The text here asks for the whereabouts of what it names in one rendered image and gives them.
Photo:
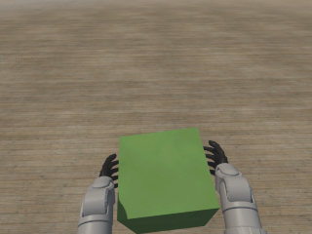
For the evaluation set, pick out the right robot hand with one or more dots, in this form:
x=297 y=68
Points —
x=218 y=157

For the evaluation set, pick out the robot right forearm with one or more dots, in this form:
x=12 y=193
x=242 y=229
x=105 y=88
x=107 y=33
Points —
x=237 y=201

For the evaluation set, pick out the carton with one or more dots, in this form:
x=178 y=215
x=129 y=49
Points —
x=164 y=182

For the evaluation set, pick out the robot left forearm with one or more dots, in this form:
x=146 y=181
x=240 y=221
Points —
x=96 y=210

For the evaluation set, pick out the left robot hand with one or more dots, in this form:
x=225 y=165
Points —
x=107 y=168

